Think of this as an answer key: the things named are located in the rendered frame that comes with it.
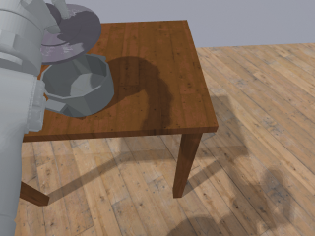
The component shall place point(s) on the lid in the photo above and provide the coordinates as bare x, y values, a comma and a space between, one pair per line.
78, 34

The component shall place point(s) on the robot left hand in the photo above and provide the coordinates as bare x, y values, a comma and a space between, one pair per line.
61, 5

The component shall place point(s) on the left robot upper arm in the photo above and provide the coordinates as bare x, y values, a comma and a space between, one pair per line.
22, 106

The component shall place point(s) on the knob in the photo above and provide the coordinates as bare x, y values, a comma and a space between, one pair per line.
54, 12

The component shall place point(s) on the table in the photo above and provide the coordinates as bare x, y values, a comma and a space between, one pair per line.
159, 89

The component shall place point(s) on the robot left forearm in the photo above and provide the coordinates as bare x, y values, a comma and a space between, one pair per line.
22, 24

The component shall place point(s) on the pot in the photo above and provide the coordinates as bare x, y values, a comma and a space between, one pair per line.
80, 87

